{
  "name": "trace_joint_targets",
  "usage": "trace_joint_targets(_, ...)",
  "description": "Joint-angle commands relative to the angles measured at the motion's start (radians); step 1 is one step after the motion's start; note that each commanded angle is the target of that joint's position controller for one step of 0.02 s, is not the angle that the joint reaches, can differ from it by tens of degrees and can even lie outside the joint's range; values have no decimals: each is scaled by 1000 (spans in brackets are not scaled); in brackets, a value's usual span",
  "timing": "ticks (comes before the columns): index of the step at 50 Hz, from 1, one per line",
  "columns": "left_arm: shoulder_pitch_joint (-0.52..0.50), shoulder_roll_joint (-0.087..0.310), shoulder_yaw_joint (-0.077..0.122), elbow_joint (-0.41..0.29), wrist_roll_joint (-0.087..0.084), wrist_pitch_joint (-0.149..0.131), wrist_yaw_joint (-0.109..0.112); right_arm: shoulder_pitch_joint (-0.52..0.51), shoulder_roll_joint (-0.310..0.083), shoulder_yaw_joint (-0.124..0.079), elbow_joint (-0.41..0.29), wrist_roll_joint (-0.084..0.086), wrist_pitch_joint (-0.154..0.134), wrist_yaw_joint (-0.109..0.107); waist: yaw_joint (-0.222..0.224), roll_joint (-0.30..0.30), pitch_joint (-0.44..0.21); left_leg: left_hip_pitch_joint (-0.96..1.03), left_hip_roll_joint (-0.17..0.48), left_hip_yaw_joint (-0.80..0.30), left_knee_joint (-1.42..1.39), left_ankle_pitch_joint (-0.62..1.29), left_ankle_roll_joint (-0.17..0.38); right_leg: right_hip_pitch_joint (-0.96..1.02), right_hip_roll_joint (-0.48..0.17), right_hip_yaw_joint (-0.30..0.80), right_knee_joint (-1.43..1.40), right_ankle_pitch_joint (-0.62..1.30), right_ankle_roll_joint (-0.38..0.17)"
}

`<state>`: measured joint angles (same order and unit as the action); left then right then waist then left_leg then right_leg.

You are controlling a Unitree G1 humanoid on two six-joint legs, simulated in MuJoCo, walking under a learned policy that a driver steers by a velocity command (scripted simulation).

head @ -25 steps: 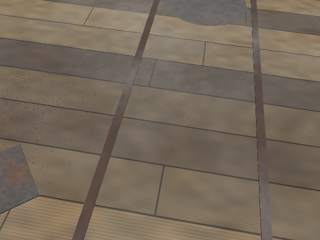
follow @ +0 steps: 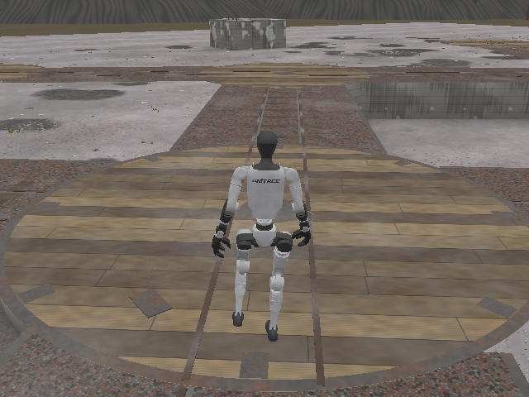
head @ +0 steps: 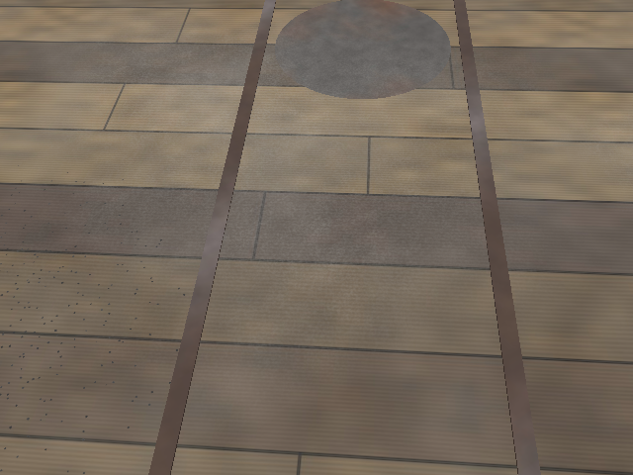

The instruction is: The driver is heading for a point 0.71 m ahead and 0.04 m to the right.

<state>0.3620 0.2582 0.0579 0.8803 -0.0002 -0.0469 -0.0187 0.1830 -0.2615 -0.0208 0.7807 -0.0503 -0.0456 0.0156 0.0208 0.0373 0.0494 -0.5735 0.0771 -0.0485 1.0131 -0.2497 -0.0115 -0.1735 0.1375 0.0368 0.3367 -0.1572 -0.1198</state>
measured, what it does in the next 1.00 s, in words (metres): walks ahead: left foot, then right foot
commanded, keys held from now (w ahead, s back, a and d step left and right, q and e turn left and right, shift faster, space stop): w+e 0.32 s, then w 0.44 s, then w+q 0.18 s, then no key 0.06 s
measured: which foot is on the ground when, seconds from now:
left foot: up 0.00-0.28, down 0.30-0.80, up 0.82-1.00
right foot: down 0.00-0.30, up 0.32-0.76, down 0.78-1.00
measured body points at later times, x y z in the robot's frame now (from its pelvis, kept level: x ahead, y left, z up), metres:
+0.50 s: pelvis +0.27 +0.04 +0.00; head +0.30 +0.05 +0.45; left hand +0.44 +0.28 -0.13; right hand +0.28 -0.25 -0.11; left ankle +0.31 +0.12 -0.74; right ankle +0.22 -0.08 -0.67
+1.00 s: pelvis +0.50 -0.08 +0.00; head +0.51 -0.10 +0.45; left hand +0.63 +0.16 -0.12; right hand +0.48 -0.35 -0.14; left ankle +0.54 +0.06 -0.67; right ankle +0.48 -0.15 -0.74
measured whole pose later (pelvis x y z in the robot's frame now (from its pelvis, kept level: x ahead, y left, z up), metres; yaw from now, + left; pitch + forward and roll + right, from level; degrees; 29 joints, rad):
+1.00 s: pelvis +0.50 -0.08 +0.00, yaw -13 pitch +0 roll +0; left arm 0.29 0.23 0.03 0.85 0.02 -0.08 0.00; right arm 0.31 -0.26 -0.05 0.89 -0.03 -0.03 0.03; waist 0.00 0.04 0.02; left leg -0.51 0.04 -0.02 1.05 -0.28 0.05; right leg -0.14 0.03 -0.12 0.32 -0.19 -0.07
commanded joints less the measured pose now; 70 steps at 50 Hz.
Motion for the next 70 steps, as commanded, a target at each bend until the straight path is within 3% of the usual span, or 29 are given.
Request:
trace_joint_targets(1, 31, 156, 38, -52, -5, -15, 7, -48, -77, -15, -75, 2, 5, 1, -5, -81, 3, -58, 4, 37, -120, 111, -42, -15, -243, 260, -176, 173, -136)
trace_joint_targets(9, 144, 164, 47, -40, 13, -3, 23, -268, -71, 0, -159, 20, -12, 7, 78, -107, -15, -66, -58, 32, -381, 205, -34, 159, -246, 318, -45, 375, -94)
trace_joint_targets(13, 46, 197, 56, -76, 18, -6, 30, -93, -127, -18, -119, 26, -31, -8, -25, -121, -70, 264, -110, 23, -521, 94, 18, 90, -237, 359, 107, 493, -32)
trace_joint_targets(14, 30, 191, 53, -79, 8, -13, 21, 30, -158, -31, -89, 20, -44, -21, -89, -69, -137, 455, -80, 1, -584, 117, 48, 34, -178, 315, 272, 484, -6)
trace_joint_targets(15, 35, 126, 35, -108, -6, -23, 12, 186, -233, -50, -82, -3, -51, -40, -144, 42, -285, 686, 138, -207, -613, -81, 100, -79, -119, 233, 533, 258, 18)
trace_joint_targets(16, 145, 47, 18, -133, -27, -19, 15, 184, -309, -67, -90, -15, -34, -46, -78, 245, -354, 874, 376, -630, -710, -149, 200, -377, 30, 104, 770, -408, 45)
trace_joint_targets(17, 106, 141, 28, -107, 30, -6, 19, 192, -234, -58, -74, 11, -21, -34, -82, 107, -229, 750, 333, -645, -694, -91, 188, -436, -64, 100, 833, -398, 32)
trace_joint_targets(18, 111, 122, 29, -104, 23, -2, 15, 128, -187, -51, -77, 13, -18, -34, -38, 116, -193, 680, 316, -610, -731, -201, 215, -458, -80, 94, 874, -297, 35)
trace_joint_targets(19, 50, 125, 24, -96, 29, 5, 7, 71, -113, -35, -84, 17, -21, -28, -40, 18, -104, 560, 246, -472, -775, -179, 198, -442, -120, 79, 843, -225, 47)
trace_joint_targets(21, 10, 103, 20, -106, 37, 16, -13, 61, -86, -23, -61, 14, -33, -23, -17, 75, -49, 458, 159, -288, -807, 27, 171, -393, -139, 68, 779, -189, 66)
trace_joint_targets(25, -50, 81, 10, -123, 46, 26, -23, 137, -111, -34, -4, 35, -68, -9, -9, 63, -50, 464, 150, -169, -834, 255, 196, -420, -137, 67, 710, -123, 82)
trace_joint_targets(34, -356, 56, -33, -217, 33, 10, -35, 257, -143, -46, 84, 38, -51, -1, -70, 64, 3, 471, 130, -22, -849, 358, 177, -328, -173, -87, 294, 56, 89)
trace_joint_targets(37, -329, 77, -27, -214, 36, 2, -21, 268, -164, -52, 108, 36, -38, -5, -45, 61, -3, 526, 160, -23, -761, 490, 162, -237, -145, -107, 216, -16, 49)
trace_joint_targets(39, -115, 114, -6, -137, 57, -17, -3, 286, -137, -41, 122, 45, -30, -7, 44, -8, -120, 464, 85, 45, -465, 634, 127, 84, -119, -99, 120, -8, 6)
trace_joint_targets(40, 73, 189, 15, -112, 77, -25, 12, 262, -95, -25, 81, 48, -33, -6, 127, -116, -252, 283, 35, 78, -175, 341, 102, 327, -354, 155, 80, -131, -48)
trace_joint_targets(41, 97, 284, 38, -107, 65, -15, 20, 352, -8, -10, 54, 61, -31, -9, 79, -333, -324, -19, -125, 114, 118, -283, 74, 481, -599, 566, -45, -177, -143)
trace_joint_targets(42, 74, 232, 31, -106, 29, -7, 21, 281, -125, -42, 71, 32, -18, -19, 92, -149, -240, -88, -88, -4, 195, -262, 87, 387, -563, 565, -54, -174, -145)
trace_joint_targets(44, -73, 113, 1, -112, 24, -17, 16, 209, -90, -39, 63, 44, -18, -5, 23, -118, -64, -68, -14, -12, 132, -111, 90, 166, -459, 302, -130, -128, -91)
trace_joint_targets(46, -107, 65, -13, -100, 23, -33, 20, 233, -69, -41, 89, 27, 6, 6, -23, -153, -22, 14, 5, -5, 79, -56, 72, 59, -391, 150, -177, -1, -35)
trace_joint_targets(51, -44, 76, -10, -41, 13, -64, 23, 171, -16, -40, 76, 16, 26, 13, -56, -103, -11, -3, -30, 18, 0, 45, 37, 59, -372, -46, -134, 617, -53)
trace_joint_targets(55, -29, 70, -18, -1, 10, -52, 25, 37, 22, -15, 44, 21, 21, 13, -27, -146, -12, 109, -56, 96, -287, 188, 32, 30, -318, -148, -102, 700, -37)
trace_joint_targets(60, 13, 95, -12, 62, 9, -31, 37, 48, -12, -14, 64, 16, 7, -8, -31, -152, -37, 221, -86, 105, -452, 162, 86, 133, -357, -102, 41, 742, -23)
trace_joint_targets(62, 24, 93, -13, 75, 3, -24, 40, 171, -59, -27, 117, 0, -19, -20, -85, -52, -102, 425, -59, 66, -618, 451, 116, 103, -292, -125, 249, 575, 29)
trace_joint_targets(63, 71, 54, -26, 53, 0, -26, 45, 255, -143, -45, 130, -10, -30, -26, -83, 73, -217, 651, 154, -105, -515, 1008, 169, -39, -231, -162, 447, 166, 63)
trace_joint_targets(64, 190, -29, -40, 87, -19, -7, 44, 267, -139, -40, 132, 14, -22, -29, -38, 171, -347, 787, 341, -290, -469, 1370, 324, -146, -111, -103, 661, -518, 81)
trace_joint_targets(65, 194, 11, -31, 112, -19, 24, 46, 230, -130, -40, 125, 63, -5, -32, -56, 109, -379, 738, 344, -295, -537, 1041, 398, -196, -113, -36, 717, -555, 90)
trace_joint_targets(66, 116, 46, -24, 99, 0, 38, 45, 135, -120, -44, 106, 69, 14, -40, -52, 99, -259, 585, 318, -320, -680, 550, 385, -230, -133, -34, 748, -509, 97)
trace_joint_targets(67, -47, 66, -11, 74, 31, 46, 45, 103, -42, -11, 109, 49, 12, -35, -56, -5, -68, 419, 209, -216, -704, 639, 295, -214, -159, -6, 688, -432, 91)
trace_joint_targets(70, 46, -14, -34, 118, 28, 67, 45, -8, -28, -6, 114, 31, 21, -56, 23, 81, -66, 274, 125, -89, -773, 382, 231, -74, -160, -35, 501, -316, 123)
